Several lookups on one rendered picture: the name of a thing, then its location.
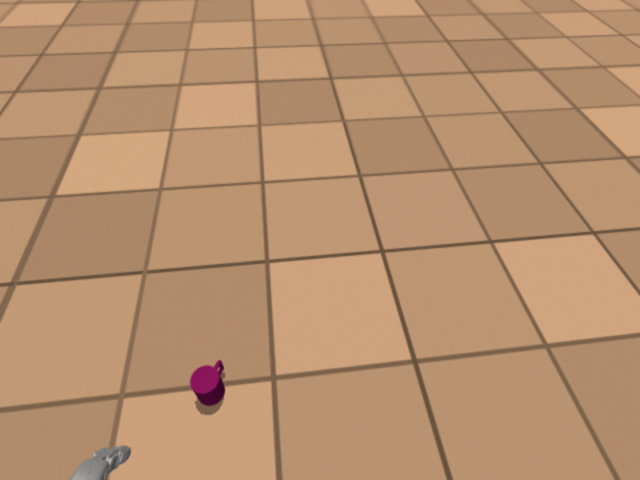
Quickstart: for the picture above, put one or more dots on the left robot hand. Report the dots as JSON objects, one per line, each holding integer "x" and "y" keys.
{"x": 102, "y": 463}

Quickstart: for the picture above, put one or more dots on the mug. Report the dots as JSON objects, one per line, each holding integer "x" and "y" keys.
{"x": 207, "y": 384}

